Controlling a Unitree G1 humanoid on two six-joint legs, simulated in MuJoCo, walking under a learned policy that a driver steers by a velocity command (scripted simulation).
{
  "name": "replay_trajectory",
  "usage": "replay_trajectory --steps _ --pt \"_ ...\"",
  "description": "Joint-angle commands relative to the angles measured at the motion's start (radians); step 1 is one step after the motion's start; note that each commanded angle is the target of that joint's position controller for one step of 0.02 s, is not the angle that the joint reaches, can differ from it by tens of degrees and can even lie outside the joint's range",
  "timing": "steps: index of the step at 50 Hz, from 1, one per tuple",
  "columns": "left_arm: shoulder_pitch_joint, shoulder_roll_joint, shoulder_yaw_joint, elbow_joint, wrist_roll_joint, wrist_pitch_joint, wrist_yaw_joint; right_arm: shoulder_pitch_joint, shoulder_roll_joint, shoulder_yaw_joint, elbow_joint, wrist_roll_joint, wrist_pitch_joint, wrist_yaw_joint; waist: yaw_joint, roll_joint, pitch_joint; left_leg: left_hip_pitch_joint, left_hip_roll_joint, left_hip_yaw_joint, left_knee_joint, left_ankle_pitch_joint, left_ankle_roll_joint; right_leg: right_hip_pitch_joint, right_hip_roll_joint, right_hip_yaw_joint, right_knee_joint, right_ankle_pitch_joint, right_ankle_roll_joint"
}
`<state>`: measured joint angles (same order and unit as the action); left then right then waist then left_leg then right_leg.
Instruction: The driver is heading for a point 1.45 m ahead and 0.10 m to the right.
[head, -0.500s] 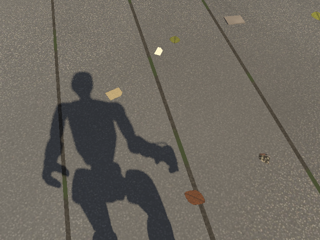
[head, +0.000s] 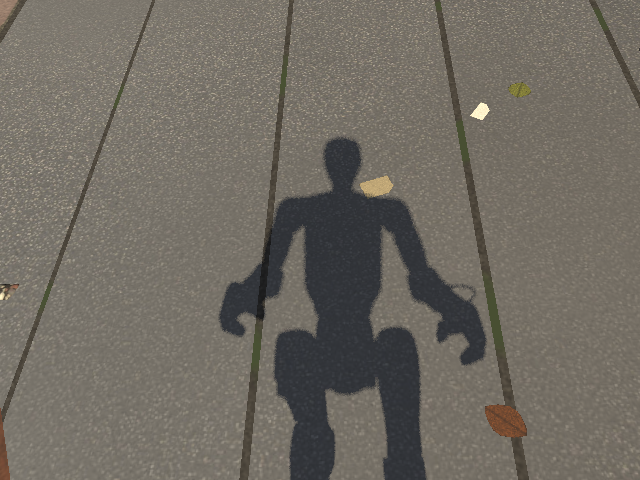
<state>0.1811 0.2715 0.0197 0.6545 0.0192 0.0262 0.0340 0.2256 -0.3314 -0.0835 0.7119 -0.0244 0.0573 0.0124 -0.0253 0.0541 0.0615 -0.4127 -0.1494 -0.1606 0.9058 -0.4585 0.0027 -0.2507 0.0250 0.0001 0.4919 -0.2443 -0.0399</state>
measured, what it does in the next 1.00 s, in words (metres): walks ahead: left foot, then right foot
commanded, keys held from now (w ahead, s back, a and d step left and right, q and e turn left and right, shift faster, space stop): q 0.06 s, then no key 0.40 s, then w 0.54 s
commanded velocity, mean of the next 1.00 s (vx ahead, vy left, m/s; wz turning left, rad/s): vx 0.16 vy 0.00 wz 0.18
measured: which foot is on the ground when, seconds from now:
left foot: up 0.00-0.30, down 0.32-0.76, up 0.78-1.00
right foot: down 0.00-0.32, up 0.34-0.74, down 0.76-1.00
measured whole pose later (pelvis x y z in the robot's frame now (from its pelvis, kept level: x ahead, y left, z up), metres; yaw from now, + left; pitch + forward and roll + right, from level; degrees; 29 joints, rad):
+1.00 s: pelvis +0.10 +0.00 +0.01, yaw +7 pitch +1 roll +0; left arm 0.45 0.22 0.02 0.93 0.01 -0.07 -0.01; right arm 0.21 -0.29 -0.04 0.87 -0.04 -0.02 0.05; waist 0.02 0.05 0.00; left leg -0.60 0.07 0.01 0.98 -0.15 0.03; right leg 0.02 0.06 -0.03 0.20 -0.23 -0.08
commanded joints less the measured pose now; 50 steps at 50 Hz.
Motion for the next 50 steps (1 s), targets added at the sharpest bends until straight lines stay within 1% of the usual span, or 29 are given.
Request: replay_trajectory --steps 1,3,7,12,14,15,16,17,18,19,20,21,23,24,26,28,30,34,36,37,38,39,40,41,42,43,44,46,50 --pt "-0.059 0.131 0.035 -0.075 0.002 -0.014 0.005 0.057 -0.113 -0.037 -0.037 0.004 0.003 0.019 -0.02 -0.191 -0.05 -0.103 0.052 0.056 0.272 0.031 -0.035 0.076 -0.259 0.19 -0.205 0.286 -0.145" --pt "-0.031 0.127 0.037 -0.07 0.006 -0.017 0.008 0.043 -0.099 -0.029 -0.034 0.012 0.008 0.03 0.004 -0.201 -0.062 -0.121 0.061 0.089 0.269 0.05 -0.057 0.123 -0.236 0.122 -0.188 0.351 -0.145" --pt "0.064 0.143 0.048 -0.025 0.002 -0.026 0.004 -0.03 -0.059 -0.01 -0.055 0.013 0.015 0.028 0.055 -0.2 -0.084 -0.121 0.065 0.083 0.123 0.015 -0.061 0.218 -0.276 0.124 -0.154 0.429 -0.179" --pt "0.049 0.166 0.055 0.001 0.008 -0.022 -0.021 -0.044 -0.027 0.018 -0.054 0.021 0.014 0.015 0.057 -0.254 -0.102 0.089 0.078 0.167 -0.185 -0.031 -0.024 0.142 -0.271 0.088 -0.105 0.468 -0.175" --pt "0.046 0.174 0.057 0.019 -0.001 -0.012 -0.027 -0.005 -0.016 0.027 -0.036 0.021 0.004 0.008 0.027 -0.241 -0.104 0.193 0.076 0.195 -0.387 0.093 -0.002 0.108 -0.257 0.076 -0.052 0.494 -0.153" --pt "0.048 0.167 0.053 0.028 -0.009 -0.008 -0.029 0.021 -0.014 0.032 -0.021 0.011 -0.007 0.002 0.003 -0.207 -0.1 0.289 0.085 0.188 -0.568 0.253 0.011 0.055 -0.242 0.056 -0.015 0.449 -0.11" --pt "0.085 0.136 0.046 0.035 -0.008 -0.01 -0.031 0.021 -0.051 0.031 -0.021 -0.007 -0.02 -0.004 0.013 -0.115 -0.127 0.412 0.173 0.058 -0.644 0.324 0.028 -0.038 -0.211 0.031 0.04 0.296 -0.045" --pt "0.114 0.044 0.019 -0.005 0.001 -0.01 -0.043 0.003 -0.141 0.023 -0.048 -0.012 -0.032 -0.009 0.047 0.154 -0.153 0.497 0.457 -0.279 -0.672 0.525 0.101 -0.209 -0.098 -0.065 0.197 -0.138 0.031" --pt "0.051 0.077 0.024 0.003 -0.01 0.013 -0.026 0.013 -0.123 0.025 -0.027 0.001 -0.042 -0.015 -0.007 0.156 -0.118 0.271 0.507 -0.249 -0.624 0.646 0.223 -0.102 -0.07 -0.001 0.249 -0.345 0.037" --pt "0.046 0.104 0.031 0.012 -0.019 0.026 -0.025 -0.032 -0.072 0.041 -0.024 0.001 -0.048 -0.014 0.02 0.098 -0.068 0.259 0.455 -0.199 -0.63 0.617 0.236 -0.103 -0.07 0.022 0.293 -0.321 0.038" --pt "0.044 0.099 0.033 0.029 -0.017 0.029 -0.028 -0.072 -0.037 0.055 -0.019 0.001 -0.051 -0.017 0.032 0.088 -0.036 0.241 0.407 -0.144 -0.64 0.572 0.211 -0.114 -0.068 0.031 0.295 -0.272 0.039" --pt "0.063 0.105 0.037 0.049 -0.012 0.027 -0.03 -0.096 -0.031 0.06 -0.016 -0.003 -0.05 -0.023 0.048 0.097 -0.031 0.255 0.355 -0.098 -0.638 0.576 0.178 -0.114 -0.063 0.024 0.287 -0.224 0.042" --pt "0.106 0.101 0.038 0.086 0.002 0.025 -0.032 -0.071 -0.032 0.063 0.005 0.005 -0.056 -0.032 0.047 0.094 -0.071 0.308 0.325 -0.045 -0.597 0.757 0.173 -0.096 -0.047 0.011 0.296 -0.192 0.055" --pt "0.117 0.088 0.033 0.096 0.005 0.023 -0.035 -0.038 -0.027 0.065 0.021 0.007 -0.058 -0.032 0.037 0.08 -0.108 0.334 0.322 -0.043 -0.613 0.657 0.175 -0.08 -0.045 0.003 0.284 -0.189 0.061" --pt "0.07 0.097 0.034 0.091 0.014 0.016 -0.041 0.036 -0.077 0.043 0.06 0.005 -0.049 -0.026 -0.007 0.098 -0.075 0.367 0.326 -0.112 -0.685 0.232 0.2 -0.163 -0.031 -0.027 0.306 -0.201 0.057" --pt "0.01 0.108 0.04 0.074 0.016 0.009 -0.05 0.064 -0.083 0.034 0.08 0.001 -0.044 -0.022 -0.028 0.107 0.002 0.367 0.35 -0.192 -0.76 -0.059 0.222 -0.26 -0.038 -0.024 0.302 -0.204 0.048" --pt "-0.007 0.095 0.038 0.073 0.014 -0.006 -0.055 0.074 -0.08 0.029 0.094 0.001 -0.053 -0.02 -0.027 0.082 0.024 0.368 0.366 -0.213 -0.78 -0.081 0.237 -0.277 -0.045 -0.023 0.272 -0.202 0.036" --pt "0.02 0.069 0.033 0.09 0.009 -0.035 -0.055 0.055 -0.085 0.017 0.109 0.004 -0.081 -0.015 0.004 0.06 0.003 0.285 0.36 -0.177 -0.763 -0.039 0.244 -0.135 -0.036 -0.037 0.143 -0.193 -0.003" --pt "0.103 0.055 0.032 0.125 0.005 -0.043 -0.049 0.004 -0.09 0.011 0.105 0.015 -0.082 -0.01 0.062 0.039 0.001 0.131 0.323 -0.12 -0.714 -0.059 0.216 0.083 -0.011 -0.076 -0.023 -0.071 -0.03" --pt "0.179 0.057 0.034 0.161 0.007 -0.049 -0.043 -0.01 -0.079 0.012 0.103 0.017 -0.08 -0.009 0.099 0.003 -0.008 0.015 0.287 -0.091 -0.643 -0.106 0.192 0.244 0.012 -0.085 -0.087 -0.027 -0.037" --pt "0.273 0.09 0.043 0.19 0.01 -0.059 -0.033 -0.032 -0.035 0.025 0.09 0.009 -0.085 -0.009 0.14 -0.069 -0.027 -0.141 0.233 -0.04 -0.509 -0.129 0.153 0.412 -0.06 0.024 -0.135 -0.114 -0.048" --pt "0.368 0.187 0.059 0.195 0.016 -0.07 -0.023 -0.067 0.06 0.052 0.05 0.01 -0.094 -0.003 0.179 -0.286 -0.072 -0.262 0.114 0.124 -0.182 -0.104 0.096 0.479 -0.324 0.396 -0.324 -0.464 -0.098" --pt "0.363 0.247 0.078 0.209 0.01 -0.07 -0.026 -0.108 -0.014 0.035 0.031 -0.01 -0.097 -0.003 0.161 -0.263 0.045 -0.38 0.089 0.139 -0.027 -0.07 0.094 0.34 -0.441 0.632 -0.433 -0.617 -0.181" --pt "0.278 0.19 0.064 0.193 0.004 -0.071 -0.03 -0.085 -0.053 0.023 0.044 -0.017 -0.098 0.004 0.095 -0.148 0.109 -0.379 0.152 0.081 0.056 0.031 0.098 0.265 -0.407 0.58 -0.431 -0.603 -0.186" --pt "0.2 0.147 0.052 0.172 -0.003 -0.079 -0.036 -0.022 -0.052 0.022 0.08 -0.012 -0.101 0.019 0.044 -0.131 0.103 -0.343 0.176 0.086 0.072 0.114 0.091 0.234 -0.345 0.487 -0.426 -0.504 -0.159" --pt "0.164 0.126 0.046 0.162 -0.004 -0.087 -0.04 0.015 -0.052 0.022 0.103 -0.011 -0.103 0.028 0.022 -0.136 0.073 -0.308 0.192 0.103 0.076 0.169 0.078 0.234 -0.295 0.394 -0.429 -0.384 -0.133" --pt "0.171 0.109 0.04 0.168 -0.006 -0.097 -0.04 0.018 -0.045 0.024 0.118 -0.02 -0.101 0.033 0.024 -0.135 0.058 -0.296 0.2 0.129 0.102 0.219 0.065 0.238 -0.257 0.314 -0.428 -0.251 -0.124" --pt "0.218 0.092 0.035 0.199 -0.007 -0.112 -0.044 -0.011 -0.02 0.032 0.117 -0.022 -0.095 0.037 0.031 -0.137 0.039 -0.309 0.214 0.158 0.126 0.289 0.045 0.255 -0.221 0.219 -0.415 -0.034 -0.125" --pt "0.315 0.074 0.028 0.255 -0.012 -0.115 -0.045 -0.148 0.003 0.043 0.075 -0.021 -0.087 0.036 0.063 -0.13 0.055 -0.376 0.22 0.208 0.053 0.352 0.01 0.281 -0.199 0.129 -0.393 0.27 -0.139"
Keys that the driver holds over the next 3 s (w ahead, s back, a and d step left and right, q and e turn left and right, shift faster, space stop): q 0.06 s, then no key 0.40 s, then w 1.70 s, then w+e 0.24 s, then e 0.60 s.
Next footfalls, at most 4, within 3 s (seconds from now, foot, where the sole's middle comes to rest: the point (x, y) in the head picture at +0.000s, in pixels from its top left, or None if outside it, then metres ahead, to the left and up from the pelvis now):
0.32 left None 0.01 0.12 -0.78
0.76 right None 0.08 -0.08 -0.78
1.24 left None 0.40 0.13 -0.78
1.80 right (344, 361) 0.73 0.01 -0.78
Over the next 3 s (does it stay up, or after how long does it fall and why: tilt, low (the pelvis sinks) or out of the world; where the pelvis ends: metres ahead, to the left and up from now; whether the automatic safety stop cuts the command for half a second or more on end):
stays up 1.01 0.12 -0.01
